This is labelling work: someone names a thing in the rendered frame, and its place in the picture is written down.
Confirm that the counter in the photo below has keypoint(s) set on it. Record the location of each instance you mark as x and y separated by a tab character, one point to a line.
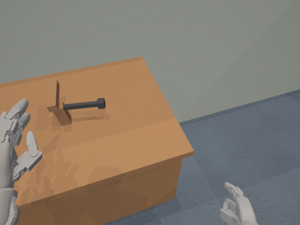
98	165

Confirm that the left robot forearm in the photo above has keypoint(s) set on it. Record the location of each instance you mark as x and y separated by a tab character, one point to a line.
9	211

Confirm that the robot left hand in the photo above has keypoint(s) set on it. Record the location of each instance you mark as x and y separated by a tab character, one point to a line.
12	123

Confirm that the robot right hand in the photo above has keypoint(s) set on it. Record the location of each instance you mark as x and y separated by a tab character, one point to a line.
236	212

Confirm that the tap lever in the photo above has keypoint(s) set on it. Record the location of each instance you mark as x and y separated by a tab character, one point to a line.
100	103

